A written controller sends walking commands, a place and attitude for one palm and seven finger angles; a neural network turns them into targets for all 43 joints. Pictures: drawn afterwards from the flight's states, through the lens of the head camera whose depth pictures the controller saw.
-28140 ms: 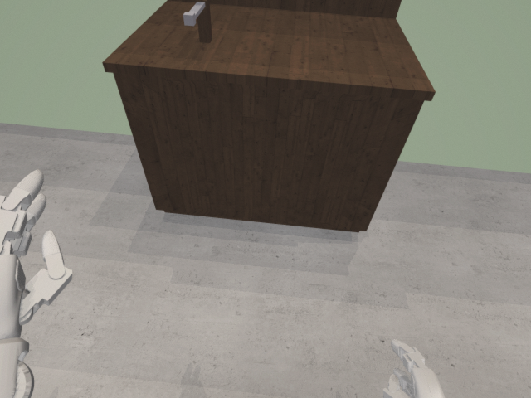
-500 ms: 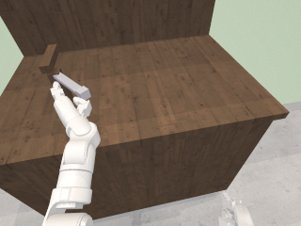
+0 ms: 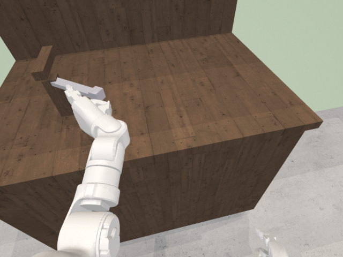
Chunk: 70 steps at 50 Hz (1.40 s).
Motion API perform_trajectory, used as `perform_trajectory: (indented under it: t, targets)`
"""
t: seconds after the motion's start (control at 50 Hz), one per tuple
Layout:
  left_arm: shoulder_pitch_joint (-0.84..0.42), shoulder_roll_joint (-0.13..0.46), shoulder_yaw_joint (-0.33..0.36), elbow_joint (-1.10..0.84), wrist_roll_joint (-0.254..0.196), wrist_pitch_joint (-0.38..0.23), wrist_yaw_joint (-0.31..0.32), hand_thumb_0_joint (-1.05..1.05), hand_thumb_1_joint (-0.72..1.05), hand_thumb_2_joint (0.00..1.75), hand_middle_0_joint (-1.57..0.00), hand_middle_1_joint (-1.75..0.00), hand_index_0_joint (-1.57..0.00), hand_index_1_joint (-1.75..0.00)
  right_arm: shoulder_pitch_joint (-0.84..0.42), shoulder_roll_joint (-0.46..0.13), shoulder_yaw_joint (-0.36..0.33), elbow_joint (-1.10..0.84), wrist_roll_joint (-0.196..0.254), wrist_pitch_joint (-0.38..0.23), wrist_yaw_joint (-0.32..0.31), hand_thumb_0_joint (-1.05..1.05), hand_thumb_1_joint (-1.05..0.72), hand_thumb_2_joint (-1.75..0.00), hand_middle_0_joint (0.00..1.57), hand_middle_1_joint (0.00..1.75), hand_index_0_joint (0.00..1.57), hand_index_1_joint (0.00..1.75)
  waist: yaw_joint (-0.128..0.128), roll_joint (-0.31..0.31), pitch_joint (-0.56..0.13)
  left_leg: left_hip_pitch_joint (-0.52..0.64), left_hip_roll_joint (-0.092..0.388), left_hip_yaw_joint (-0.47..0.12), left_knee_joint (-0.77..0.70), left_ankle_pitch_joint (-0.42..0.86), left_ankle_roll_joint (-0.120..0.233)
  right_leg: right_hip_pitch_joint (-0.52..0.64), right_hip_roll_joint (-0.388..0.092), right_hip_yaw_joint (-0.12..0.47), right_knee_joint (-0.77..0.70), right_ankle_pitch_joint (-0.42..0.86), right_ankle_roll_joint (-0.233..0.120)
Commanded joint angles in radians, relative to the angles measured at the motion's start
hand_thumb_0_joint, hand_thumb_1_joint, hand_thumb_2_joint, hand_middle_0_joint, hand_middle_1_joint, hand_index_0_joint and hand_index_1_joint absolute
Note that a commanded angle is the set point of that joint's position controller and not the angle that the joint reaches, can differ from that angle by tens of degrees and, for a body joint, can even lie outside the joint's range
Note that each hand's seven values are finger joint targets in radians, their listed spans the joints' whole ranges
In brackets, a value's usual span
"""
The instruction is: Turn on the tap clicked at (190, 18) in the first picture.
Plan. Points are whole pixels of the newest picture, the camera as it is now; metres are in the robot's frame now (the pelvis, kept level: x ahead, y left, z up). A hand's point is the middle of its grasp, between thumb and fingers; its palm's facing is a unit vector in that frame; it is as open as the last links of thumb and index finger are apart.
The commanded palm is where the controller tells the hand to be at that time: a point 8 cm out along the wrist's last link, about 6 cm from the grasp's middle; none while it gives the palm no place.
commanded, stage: push the lever round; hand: left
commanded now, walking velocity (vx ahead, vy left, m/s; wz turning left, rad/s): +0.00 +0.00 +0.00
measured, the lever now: (97, 94) +0.45 +0.22 +0.16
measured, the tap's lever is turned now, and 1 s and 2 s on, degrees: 52 76 76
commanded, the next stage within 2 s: lift the hand up off the lever in 0.76 s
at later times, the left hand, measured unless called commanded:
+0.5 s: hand (121, 95) +0.46 +0.16 +0.15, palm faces +0.80 -0.59 -0.14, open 8.0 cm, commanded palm +0.40 +0.19 +0.16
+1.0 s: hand (123, 88) +0.49 +0.16 +0.16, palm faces +0.80 -0.59 -0.14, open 7.9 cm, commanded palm +0.42 +0.19 +0.16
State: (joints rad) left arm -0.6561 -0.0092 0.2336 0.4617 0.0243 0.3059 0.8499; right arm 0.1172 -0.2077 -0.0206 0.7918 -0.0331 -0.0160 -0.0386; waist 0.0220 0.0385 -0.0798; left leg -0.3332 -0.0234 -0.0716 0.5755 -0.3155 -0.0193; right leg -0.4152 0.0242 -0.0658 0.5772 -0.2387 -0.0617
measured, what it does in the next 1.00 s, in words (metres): stands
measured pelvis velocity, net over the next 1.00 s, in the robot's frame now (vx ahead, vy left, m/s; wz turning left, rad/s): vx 0.00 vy -0.01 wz -0.02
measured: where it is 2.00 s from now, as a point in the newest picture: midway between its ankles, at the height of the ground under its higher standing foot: outside the picture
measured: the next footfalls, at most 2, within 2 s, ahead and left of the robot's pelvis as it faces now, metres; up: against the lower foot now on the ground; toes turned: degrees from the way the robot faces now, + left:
none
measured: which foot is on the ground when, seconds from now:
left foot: down 0.00-1.00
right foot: down 0.00-1.00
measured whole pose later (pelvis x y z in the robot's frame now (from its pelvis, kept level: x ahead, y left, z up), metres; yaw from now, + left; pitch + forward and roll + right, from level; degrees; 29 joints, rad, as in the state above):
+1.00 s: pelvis +0.00 -0.01 -0.01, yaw -1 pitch +11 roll +1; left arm -0.98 0.10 0.44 0.85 0.11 0.22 0.93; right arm 0.24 -0.22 -0.05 0.81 -0.07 -0.01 0.00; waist -0.06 0.04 -0.13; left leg -0.49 -0.01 -0.05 0.63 -0.33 -0.03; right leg -0.58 0.04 -0.05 0.63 -0.24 -0.08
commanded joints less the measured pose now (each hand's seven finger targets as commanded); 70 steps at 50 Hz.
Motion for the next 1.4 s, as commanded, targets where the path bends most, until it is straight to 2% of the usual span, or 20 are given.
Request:
perform_trajectory:
  t: [0.0,0.04,0.16,0.22,0.24,0.3,0.34,0.42,0.44,0.52,0.74,0.82,0.84,0.88,0.94,1.02,1.08,1.24,1.3,1.38]
  targets:
    - [-0.534,0.103,-0.038,-0.153,0.053,-0.057,0.023,0.00,0.90,0.90,-0.15,-0.15,-0.15,-0.15,-0.113,-0.100,-0.029,-0.127,-0.003,-0.049,-0.003,0.00,-0.90,-0.90,0.20,0.30,0.20,0.30,-0.023,-0.083,-0.296,-0.023,0.000,0.069,-0.052,0.172,0.014,0.200,-0.045,0.041,-0.089,0.065,0.035]
    - [-0.530,0.147,0.019,-0.118,0.053,-0.056,0.039,0.00,0.90,0.90,-0.15,-0.15,-0.15,-0.15,-0.103,-0.107,-0.033,-0.123,-0.006,-0.046,-0.002,0.00,-0.90,-0.90,0.20,0.30,0.20,0.30,-0.013,-0.095,-0.311,-0.036,0.000,0.067,-0.049,0.179,0.015,0.211,-0.044,0.040,-0.086,0.075,0.037]
    - [-0.592,0.112,0.001,-0.062,0.074,-0.050,0.066,0.00,0.90,0.90,-0.15,-0.15,-0.15,-0.15,-0.071,-0.107,-0.036,-0.116,-0.013,-0.039,0.012,0.00,-0.90,-0.90,0.20,0.30,0.20,0.30,-0.026,-0.076,-0.342,-0.038,0.004,0.073,-0.031,0.244,0.010,0.200,-0.044,0.032,-0.051,0.162,0.033]
    - [-0.592,0.086,-0.015,-0.078,0.078,-0.054,0.069,0.00,0.90,0.90,-0.15,-0.15,-0.15,-0.15,-0.053,-0.108,-0.044,-0.121,-0.019,-0.039,0.020,0.00,-0.90,-0.90,0.20,0.30,0.20,0.30,-0.032,-0.113,-0.379,-0.028,0.006,0.081,-0.018,0.282,0.010,0.217,-0.042,0.030,-0.038,0.228,0.037]
    - [-0.577,0.113,0.014,-0.072,0.076,-0.056,0.070,0.00,0.90,0.90,-0.15,-0.15,-0.15,-0.15,-0.056,-0.114,-0.047,-0.123,-0.019,-0.037,0.018,0.00,-0.90,-0.90,0.20,0.30,0.20,0.30,-0.022,-0.114,-0.381,-0.039,0.003,0.074,-0.020,0.275,0.010,0.223,-0.041,0.027,-0.036,0.219,0.037]
    - [-0.632,0.113,0.010,-0.034,0.083,-0.054,0.073,0.00,0.90,0.90,-0.15,-0.15,-0.15,-0.15,-0.041,-0.112,-0.042,-0.110,-0.018,-0.034,0.019,0.00,-0.90,-0.90,0.20,0.30,0.20,0.30,-0.042,-0.123,-0.351,-0.057,0.004,0.080,-0.019,0.242,0.015,0.200,-0.045,0.036,-0.048,0.190,0.042]
    - [-0.636,0.157,0.052,-0.044,0.082,-0.060,0.078,0.00,0.90,0.90,-0.15,-0.15,-0.15,-0.15,-0.041,-0.116,-0.046,-0.113,-0.019,-0.034,0.015,0.00,-0.90,-0.90,0.20,0.30,0.20,0.30,-0.028,-0.110,-0.374,-0.066,-0.001,0.079,-0.020,0.238,0.017,0.222,-0.047,0.041,-0.046,0.197,0.044]
    - [-0.648,0.149,0.045,0.006,0.090,-0.057,0.077,0.00,0.90,0.90,-0.15,-0.15,-0.15,-0.15,-0.024,-0.113,-0.043,-0.106,-0.019,-0.032,0.016,0.00,-0.90,-0.90,0.20,0.30,0.20,0.30,-0.044,-0.123,-0.348,-0.091,-0.001,0.087,-0.016,0.211,0.020,0.208,-0.052,0.049,-0.054,0.189,0.051]
    - [-0.647,0.190,0.082,0.004,0.092,-0.064,0.080,0.00,0.90,0.90,-0.15,-0.15,-0.15,-0.15,-0.026,-0.118,-0.046,-0.106,-0.018,-0.031,0.013,0.00,-0.90,-0.90,0.20,0.30,0.20,0.30,-0.033,-0.113,-0.361,-0.093,-0.001,0.082,-0.019,0.211,0.021,0.217,-0.050,0.048,-0.050,0.183,0.048]
    - [-0.696,0.150,0.040,0.029,0.102,-0.070,0.078,0.00,0.90,0.90,-0.15,-0.15,-0.15,-0.15,-0.007,-0.113,-0.045,-0.099,-0.021,-0.035,0.016,0.00,-0.90,-0.90,0.20,0.30,0.20,0.30,-0.060,-0.107,-0.354,-0.091,0.000,0.089,-0.012,0.198,0.022,0.190,-0.051,0.051,-0.053,0.177,0.052]
    - [-0.782,0.267,0.136,0.147,0.123,-0.108,0.088,0.00,0.90,0.90,-0.15,-0.15,-0.15,-0.15,0.053,-0.127,-0.053,-0.081,-0.028,-0.034,0.017,0.00,-0.90,-0.90,0.20,0.30,0.20,0.30,-0.067,-0.088,-0.396,-0.143,-0.005,0.086,0.002,0.175,0.028,0.185,-0.050,0.056,-0.034,0.179,0.056]
    - [-0.800,0.279,0.147,0.191,0.126,-0.122,0.086,0.00,0.90,0.90,-0.15,-0.15,-0.15,-0.15,0.083,-0.129,-0.053,-0.081,-0.032,-0.034,0.020,0.00,-0.90,-0.90,0.20,0.30,0.20,0.30,-0.086,-0.134,-0.391,-0.171,-0.001,0.090,0.008,0.161,0.031,0.186,-0.055,0.064,-0.037,0.197,0.069]
    - [-0.798,0.311,0.171,0.204,0.135,-0.126,0.085,0.00,0.90,0.90,-0.15,-0.15,-0.15,-0.15,0.085,-0.134,-0.057,-0.078,-0.031,-0.032,0.020,0.00,-0.90,-0.90,0.20,0.30,0.20,0.30,-0.076,-0.106,-0.396,-0.172,-0.002,0.086,0.005,0.167,0.031,0.185,-0.050,0.058,-0.029,0.190,0.061]
    - [-0.840,0.292,0.147,0.187,0.137,-0.137,0.085,0.00,0.90,0.90,-0.15,-0.15,-0.15,-0.15,0.100,-0.129,-0.056,-0.081,-0.034,-0.033,0.024,0.00,-0.90,-0.90,0.20,0.30,0.20,0.30,-0.088,-0.094,-0.414,-0.156,0.000,0.091,0.006,0.173,0.033,0.179,-0.047,0.059,-0.029,0.189,0.060]
    - [-0.806,0.331,0.185,0.176,0.134,-0.146,0.082,0.00,0.90,0.90,-0.15,-0.15,-0.15,-0.15,0.107,-0.134,-0.061,-0.087,-0.032,-0.034,0.027,0.00,-0.90,-0.90,0.20,0.30,0.20,0.30,-0.069,-0.092,-0.431,-0.162,-0.001,0.089,0.001,0.182,0.033,0.213,-0.044,0.058,-0.027,0.206,0.058]
    - [-0.778,0.283,0.150,0.122,0.125,-0.141,0.079,0.00,0.90,0.90,-0.15,-0.15,-0.15,-0.15,0.107,-0.130,-0.062,-0.095,-0.030,-0.038,0.034,0.00,-0.90,-0.90,0.20,0.30,0.20,0.30,-0.073,-0.087,-0.431,-0.134,0.003,0.103,-0.005,0.205,0.033,0.224,-0.038,0.054,-0.037,0.225,0.057]
    - [-0.785,0.313,0.166,0.098,0.120,-0.136,0.073,0.00,0.90,0.90,-0.15,-0.15,-0.15,-0.15,0.103,-0.135,-0.062,-0.092,-0.027,-0.041,0.029,0.00,-0.90,-0.90,0.20,0.30,0.20,0.30,-0.071,-0.091,-0.414,-0.130,0.005,0.099,-0.019,0.198,0.035,0.230,-0.038,0.054,-0.047,0.201,0.055]
    - [-0.802,0.270,0.123,0.055,0.118,-0.113,0.070,0.00,0.90,0.90,-0.15,-0.15,-0.15,-0.15,0.081,-0.131,-0.061,-0.083,-0.028,-0.056,0.030,0.00,-0.90,-0.90,0.20,0.30,0.20,0.30,-0.065,-0.053,-0.392,-0.076,0.006,0.093,-0.038,0.202,0.030,0.205,-0.026,0.039,-0.058,0.151,0.040]
    - [-0.764,0.210,0.083,0.043,0.109,-0.095,0.068,0.00,0.90,0.90,-0.15,-0.15,-0.15,-0.15,0.074,-0.123,-0.060,-0.086,-0.027,-0.061,0.036,0.00,-0.90,-0.90,0.20,0.30,0.20,0.30,-0.064,-0.047,-0.385,-0.054,0.009,0.099,-0.039,0.241,0.021,0.204,-0.022,0.031,-0.053,0.185,0.037]
    - [-0.741,0.224,0.105,0.062,0.092,-0.063,0.064,0.00,0.90,0.90,-0.15,-0.15,-0.15,-0.15,0.051,-0.123,-0.054,-0.089,-0.021,-0.053,0.030,0.00,-0.90,-0.90,0.20,0.30,0.20,0.30,-0.053,-0.093,-0.342,-0.072,0.007,0.095,-0.057,0.221,0.021,0.214,-0.028,0.032,-0.070,0.161,0.041]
